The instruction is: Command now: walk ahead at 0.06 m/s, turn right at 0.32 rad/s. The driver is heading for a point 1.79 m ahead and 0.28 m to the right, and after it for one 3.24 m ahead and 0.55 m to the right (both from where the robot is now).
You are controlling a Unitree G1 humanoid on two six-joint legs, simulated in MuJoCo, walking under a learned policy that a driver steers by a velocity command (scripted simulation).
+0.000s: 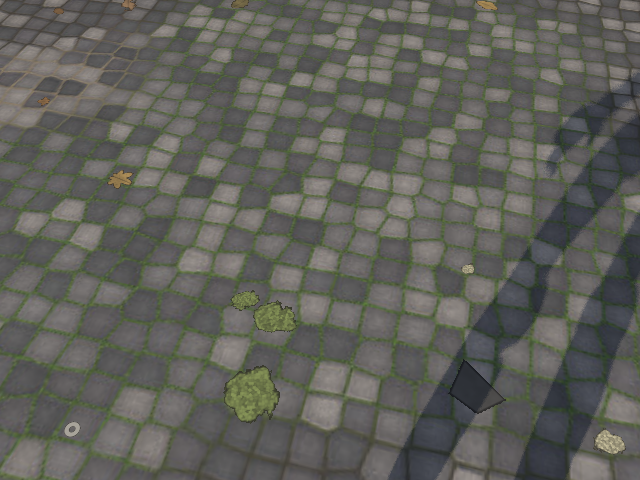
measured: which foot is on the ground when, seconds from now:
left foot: down 0.00-0.26, up 0.28-0.70, down 0.72-0.98, up 1.00-1.00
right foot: up 0.00-0.24, down 0.26-1.00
